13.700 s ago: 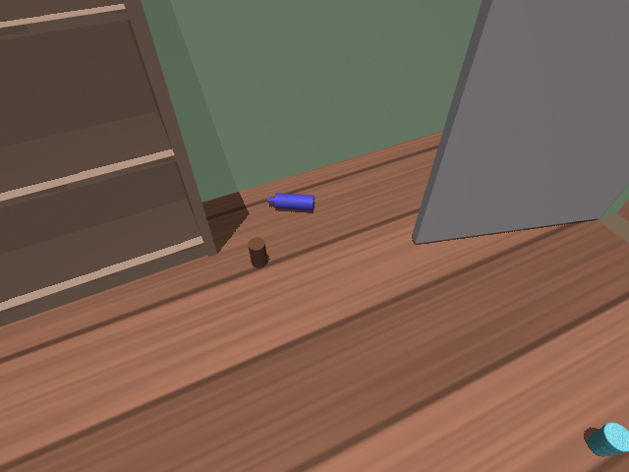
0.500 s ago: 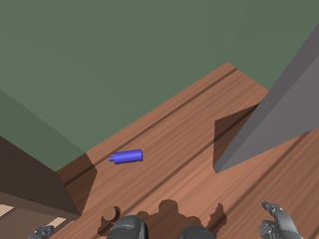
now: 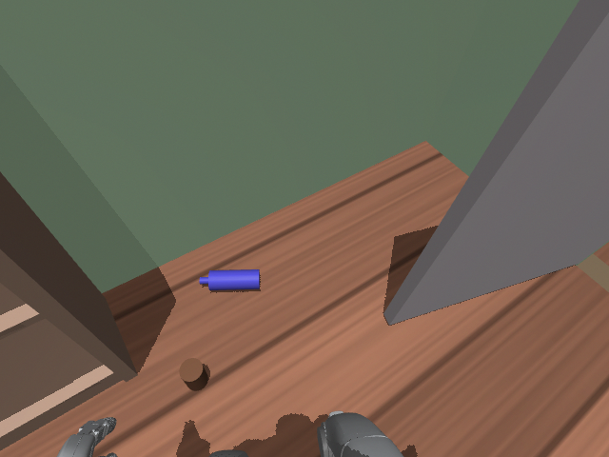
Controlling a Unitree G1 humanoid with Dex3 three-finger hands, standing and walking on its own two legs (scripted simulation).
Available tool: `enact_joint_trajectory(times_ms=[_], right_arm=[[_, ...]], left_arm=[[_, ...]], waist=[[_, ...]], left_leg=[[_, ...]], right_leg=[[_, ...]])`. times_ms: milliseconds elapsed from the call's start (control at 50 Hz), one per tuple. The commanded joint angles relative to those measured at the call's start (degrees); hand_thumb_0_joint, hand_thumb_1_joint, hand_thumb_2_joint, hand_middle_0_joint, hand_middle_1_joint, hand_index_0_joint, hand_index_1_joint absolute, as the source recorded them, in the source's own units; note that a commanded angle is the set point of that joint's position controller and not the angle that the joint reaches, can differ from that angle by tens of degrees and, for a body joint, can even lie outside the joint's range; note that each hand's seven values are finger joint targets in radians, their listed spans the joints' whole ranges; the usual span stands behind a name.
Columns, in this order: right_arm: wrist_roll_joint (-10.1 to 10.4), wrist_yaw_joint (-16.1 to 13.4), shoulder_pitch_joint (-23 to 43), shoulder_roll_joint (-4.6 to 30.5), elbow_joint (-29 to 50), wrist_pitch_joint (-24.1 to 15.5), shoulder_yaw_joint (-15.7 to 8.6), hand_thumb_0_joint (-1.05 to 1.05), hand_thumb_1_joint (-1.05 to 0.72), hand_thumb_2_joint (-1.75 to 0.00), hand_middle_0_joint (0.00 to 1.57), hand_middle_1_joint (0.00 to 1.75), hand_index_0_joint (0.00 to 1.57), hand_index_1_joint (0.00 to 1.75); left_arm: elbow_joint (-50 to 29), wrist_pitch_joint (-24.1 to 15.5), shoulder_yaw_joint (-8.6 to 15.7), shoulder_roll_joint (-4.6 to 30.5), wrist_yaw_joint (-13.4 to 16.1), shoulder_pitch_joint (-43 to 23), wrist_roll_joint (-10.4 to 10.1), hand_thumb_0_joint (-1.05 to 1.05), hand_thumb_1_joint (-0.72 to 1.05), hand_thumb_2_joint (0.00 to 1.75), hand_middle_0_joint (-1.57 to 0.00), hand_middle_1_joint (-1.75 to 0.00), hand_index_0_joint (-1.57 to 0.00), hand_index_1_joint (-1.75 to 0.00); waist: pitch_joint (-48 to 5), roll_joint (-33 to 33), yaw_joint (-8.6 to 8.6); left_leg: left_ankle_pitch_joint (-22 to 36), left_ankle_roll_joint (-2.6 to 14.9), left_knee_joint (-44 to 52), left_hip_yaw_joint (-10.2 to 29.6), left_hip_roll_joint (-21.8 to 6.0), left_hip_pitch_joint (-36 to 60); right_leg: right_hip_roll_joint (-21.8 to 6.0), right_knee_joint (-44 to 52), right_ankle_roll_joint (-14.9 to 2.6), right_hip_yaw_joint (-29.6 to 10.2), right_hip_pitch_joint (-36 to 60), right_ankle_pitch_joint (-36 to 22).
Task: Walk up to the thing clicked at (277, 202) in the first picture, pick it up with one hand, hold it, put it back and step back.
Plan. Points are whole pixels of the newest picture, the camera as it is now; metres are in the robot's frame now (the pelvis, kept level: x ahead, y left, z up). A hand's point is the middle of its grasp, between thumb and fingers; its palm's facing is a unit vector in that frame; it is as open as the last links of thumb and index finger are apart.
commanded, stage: walk up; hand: left
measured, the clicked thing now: (229, 279) +0.71 +0.20 -0.73
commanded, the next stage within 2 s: stand in 1.26 s
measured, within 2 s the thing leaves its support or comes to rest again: neither
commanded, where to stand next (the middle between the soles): +0.33 -0.04 m, yaw +1 degrees
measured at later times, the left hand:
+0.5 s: hand out of the picture +0.02 +0.27 -0.15, palm faces -0.01 -0.91 -0.42, open 7.4 cm
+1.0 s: hand (133, 450) +0.14 +0.23 -0.14, palm faces -0.03 -0.94 -0.35, open 7.4 cm
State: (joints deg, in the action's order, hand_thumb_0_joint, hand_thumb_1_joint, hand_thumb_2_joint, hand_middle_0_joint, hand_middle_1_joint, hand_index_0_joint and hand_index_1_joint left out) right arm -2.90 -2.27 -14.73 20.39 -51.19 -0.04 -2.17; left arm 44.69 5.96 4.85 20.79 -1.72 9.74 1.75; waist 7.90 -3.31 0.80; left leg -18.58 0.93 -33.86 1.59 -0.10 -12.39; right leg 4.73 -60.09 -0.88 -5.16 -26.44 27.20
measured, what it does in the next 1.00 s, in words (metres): steps on the spot: right foot, then left foot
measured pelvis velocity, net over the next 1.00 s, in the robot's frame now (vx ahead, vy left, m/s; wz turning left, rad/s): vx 0.01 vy -0.01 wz -0.05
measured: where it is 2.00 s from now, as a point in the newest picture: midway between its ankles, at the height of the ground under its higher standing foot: outside the picture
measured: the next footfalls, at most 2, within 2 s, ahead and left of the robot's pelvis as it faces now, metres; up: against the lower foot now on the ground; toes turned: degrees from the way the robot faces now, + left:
right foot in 0.16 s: +0.04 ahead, -0.14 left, +0.00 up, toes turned -4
left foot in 0.44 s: +0.05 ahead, +0.11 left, +0.00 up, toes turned -3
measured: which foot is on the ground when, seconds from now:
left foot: down 0.00-0.20, up 0.22-0.42, down 0.44-1.00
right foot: up 0.00-0.14, down 0.16-1.00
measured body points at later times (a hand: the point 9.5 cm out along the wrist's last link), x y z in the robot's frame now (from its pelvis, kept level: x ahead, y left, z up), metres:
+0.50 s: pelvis -0.03 -0.01 -0.01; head -0.01 -0.02 +0.44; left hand +0.02 +0.31 -0.12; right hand +0.05 -0.33 -0.13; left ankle +0.01 +0.11 -0.73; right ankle -0.06 -0.17 -0.73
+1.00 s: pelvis +0.01 -0.01 +0.01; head +0.02 -0.02 +0.45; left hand +0.14 +0.28 -0.11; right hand +0.07 -0.31 -0.13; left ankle +0.01 +0.12 -0.73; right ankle +0.00 -0.14 -0.73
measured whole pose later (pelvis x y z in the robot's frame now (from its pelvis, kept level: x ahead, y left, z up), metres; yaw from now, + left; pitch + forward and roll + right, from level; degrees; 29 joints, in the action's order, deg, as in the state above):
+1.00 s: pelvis +0.01 -0.01 +0.01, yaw -3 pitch -2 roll +0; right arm -0.4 0.6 -8.0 19.3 -59.8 -0.6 -0.9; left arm 57.9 -2.0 1.8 19.9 0.2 4.6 0.0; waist 4.1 0.3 0.3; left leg -16.3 -0.8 -29.5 0.7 -0.9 -10.9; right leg -1.0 -29.4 0.4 0.9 -10.7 16.5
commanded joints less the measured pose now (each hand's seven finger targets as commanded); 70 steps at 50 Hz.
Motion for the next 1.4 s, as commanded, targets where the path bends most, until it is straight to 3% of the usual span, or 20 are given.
enact_joint_trajectory(times_ms=[0,60,120,160,200,260,340,420,440,460,480,500,640,660,700,720,740,820,1040,1380], right_arm=[[0.2,-0.6,7.1,14.9,6.9,-3.0,-4.2,0.0,-0.9,-0.9,0.2,0.3,0.2,0.3],[0.2,0.8,5.2,15.5,6.4,-2.1,-4.7,0.0,-0.9,-0.9,0.2,0.3,0.2,0.3],[0.2,1.7,5.0,15.8,6.3,0.0,-4.5,0.0,-0.9,-0.9,0.2,0.3,0.2,0.3],[1.5,2.0,3.7,9.5,7.4,0.4,-2.4,0.0,-0.9,-0.9,0.2,0.3,0.2,0.3],[1.3,1.7,7.6,13.6,7.4,0.4,-3.9,0.0,-0.9,-0.9,0.2,0.3,0.2,0.3],[2.0,2.7,6.9,13.7,5.3,-0.2,-4.3,0.0,-0.9,-0.9,0.2,0.3,0.2,0.3],[1.2,3.6,7.0,12.0,5.0,-0.5,-3.9,0.0,-0.9,-0.9,0.2,0.3,0.2,0.3],[1.0,3.6,2.3,11.7,1.8,-1.2,-4.8,0.0,-0.9,-0.9,0.2,0.3,0.2,0.3],[0.4,3.3,0.0,13.6,1.2,-1.5,-5.6,0.0,-0.9,-0.9,0.2,0.3,0.2,0.3],[0.2,3.1,0.3,17.4,1.8,-1.8,-6.3,0.0,-0.9,-0.9,0.2,0.3,0.2,0.3],[0.7,3.3,0.9,20.2,2.1,-1.6,-6.7,0.0,-0.9,-0.9,0.2,0.3,0.2,0.3],[0.8,3.4,2.3,20.6,1.8,-1.4,-7.0,0.0,-0.9,-0.9,0.2,0.3,0.2,0.3],[2.3,3.0,9.5,12.8,2.1,-0.9,-3.4,0.0,-0.9,-0.9,0.2,0.3,0.2,0.3],[2.8,2.9,9.5,11.2,2.4,-0.7,-2.7,0.0,-0.9,-0.9,0.2,0.3,0.2,0.3],[3.4,2.6,8.8,8.2,2.4,-0.5,-1.7,0.0,-0.9,-0.9,0.2,0.3,0.2,0.3],[3.1,2.2,6.6,10.1,0.5,0.0,-2.6,0.0,-0.9,-0.9,0.2,0.3,0.2,0.3],[2.7,2.1,3.0,11.0,-1.6,-0.1,-2.8,0.0,-0.9,-0.9,0.2,0.3,0.2,0.3],[2.5,2.2,5.5,12.3,-3.5,-2.0,-2.4,0.0,-0.9,-0.9,0.2,0.3,0.2,0.3],[2.5,1.7,10.3,11.5,-6.8,-2.0,-1.3,0.0,-0.9,-0.9,0.2,0.3,0.2,0.3],[2.4,2.0,14.1,11.5,-8.6,-2.0,-0.8,0.0,-0.9,-0.9,0.2,0.3,0.2,0.3]], left_arm=[[-2.8,-2.6,4.1,11.7,0.2,2.9,-0.8,0.0,0.9,0.9,-0.2,-0.3,-0.2,-0.3],[-2.3,-5.0,2.3,10.4,0.0,-0.1,-1.0,0.0,0.9,0.9,-0.2,-0.3,-0.2,-0.3],[3.8,-7.6,2.6,10.1,1.6,7.6,-0.9,0.0,0.9,0.9,-0.2,-0.3,-0.2,-0.3],[4.9,-9.1,3.8,15.5,2.6,8.0,0.5,0.0,0.9,0.9,-0.2,-0.3,-0.2,-0.3],[2.7,-9.2,4.6,22.8,2.8,3.0,1.1,0.0,0.9,0.9,-0.2,-0.3,-0.2,-0.3],[3.1,-9.6,3.0,17.1,2.6,0.5,0.3,0.0,0.9,0.9,-0.2,-0.3,-0.2,-0.3],[4.2,-10.0,3.1,17.6,2.6,4.3,0.0,0.0,0.9,0.9,-0.2,-0.3,-0.2,-0.3],[3.2,-8.9,1.5,15.1,2.6,0.7,-0.9,0.0,0.9,0.9,-0.2,-0.3,-0.2,-0.3],[2.8,-8.7,0.7,12.8,2.7,1.6,-1.0,0.0,0.9,0.9,-0.2,-0.3,-0.2,-0.3],[2.4,-8.6,-0.4,9.3,2.8,2.7,-1.8,0.0,0.9,0.9,-0.2,-0.3,-0.2,-0.3],[3.7,-8.4,1.0,13.4,3.6,2.1,-1.6,0.0,0.9,0.9,-0.2,-0.3,-0.2,-0.3],[4.2,-8.5,1.1,14.9,3.5,2.7,-1.6,0.0,0.9,0.9,-0.2,-0.3,-0.2,-0.3],[8.3,-9.6,0.7,10.4,2.9,6.7,-1.2,0.0,0.9,0.9,-0.2,-0.3,-0.2,-0.3],[8.8,-9.8,1.2,11.8,3.2,7.0,-0.8,0.0,0.9,0.9,-0.2,-0.3,-0.2,-0.3],[8.1,-10.1,2.0,17.1,3.6,4.3,0.0,0.0,0.9,0.9,-0.2,-0.3,-0.2,-0.3],[6.5,-9.8,1.8,19.3,3.3,-2.3,0.1,0.0,0.9,0.9,-0.2,-0.3,-0.2,-0.3],[5.0,-9.6,1.6,18.0,3.1,-7.2,0.0,0.0,0.9,0.9,-0.2,-0.3,-0.2,-0.3],[7.0,-9.2,0.1,11.7,2.8,-5.7,-1.6,0.0,0.9,0.9,-0.2,-0.3,-0.2,-0.3],[11.4,-8.7,-0.1,11.8,2.8,-7.8,-1.8,0.0,0.9,0.9,-0.2,-0.3,-0.2,-0.3],[16.3,-8.0,-2.0,10.9,2.0,-9.3,-1.3,0.0,0.9,0.9,-0.2,-0.3,-0.2,-0.3]], waist=[[-5.8,9.4,-3.18],[-7.2,16.1,0.74],[-8.5,14.8,-1.97],[-7.7,-0.6,-1.81],[-2.0,-5.2,-3.43],[0.3,-4.7,-1.24],[-2.5,-8.3,-2.81],[-7.1,-5.0,0.99],[-9.3,0.9,1.88],[-11.6,13.3,1.84],[-11.0,12.8,1.74],[-8.4,11.9,0.89],[-8.3,12.3,-3.86],[-10.1,9.7,-4.04],[-9.0,-1.2,-2.79],[-6.9,-3.0,-1.09],[-5.2,-3.4,1.34],[-8.5,-0.2,-0.71],[-13.7,4.8,-1.26],[-8.9,3.8,-0.6]], left_leg=[[12.3,8.68,12.1,6.7,-11.4,-1.2],[-4.4,8.7,11.0,5.7,-9.7,4.2],[-1.7,7.72,0.1,2.5,-8.0,-1.6],[-6.0,2.4,-12.9,-0.1,-2.8,-16.2],[-16.3,-0.56,-20.3,5.8,-2.3,-14.9],[-9.0,-0.46,-15.6,4.3,-3.4,-14.8],[-7.5,-0.83,-7.9,0.2,-2.3,-11.2],[2.8,-0.33,9.1,-3.5,1.0,4.3],[3.8,0.87,11.4,3.0,-2.8,10.1],[0.3,6.12,16.8,20.9,-14.6,13.4],[-8.6,12.7,18.1,27.3,-20.1,7.0],[-12.5,14.61,18.3,26.2,-20.6,3.9],[13.0,4.89,5.6,5.8,-9.5,-3.9],[13.6,3.4,2.4,4.4,-8.1,-6.1],[-0.2,-0.62,-5.4,1.7,-1.1,-12.1],[-11.5,-0.86,-9.7,1.1,-0.9,-5.6],[-10.2,-0.62,-7.4,2.0,-2.7,-1.1],[20.1,2.16,9.0,6.8,-7.3,1.7],[25.8,1.27,9.7,3.2,-6.7,3.6],[16.8,-0.06,17.7,4.2,-7.3,6.3]], right_leg=[[-1.0,-0.4,0.86,-2.8,2.4,-2.1],[-4.0,20.7,2.2,3.1,5.9,1.7],[-1.7,41.1,1.24,6.9,18.8,-8.0],[-10.7,42.7,-1.84,-12.1,27.5,-8.8],[-26.6,45.2,-13.83,-31.9,8.2,3.4],[-19.4,42.8,-9.47,-16.5,11.6,-4.1],[-17.8,39.3,-8.73,-11.8,13.7,-15.0],[-13.4,29.4,-4.76,-3.0,9.0,-21.4],[-10.7,22.3,-2.97,-0.8,4.4,-18.6],[-3.3,11.8,-0.01,4.6,-2.5,-7.8],[-4.1,6.6,-0.27,3.5,-0.9,7.7],[-6.7,8.8,-0.69,2.0,0.2,9.6],[-4.5,35.2,-0.26,7.4,18.9,-15.1],[-5.6,35.9,-0.72,4.4,23.3,-18.5],[-18.9,42.2,-6.26,-15.8,21.2,-13.4],[-24.8,42.8,-11.81,-18.4,10.8,-8.2],[-23.7,40.6,-11.6,-16.4,6.8,-8.4],[-10.3,31.2,-1.27,1.1,14.8,-28.4],[-11.6,35.8,-1.11,1.5,24.1,-32.2],[-11.7,43.7,0.34,1.2,21.7,-24.0]])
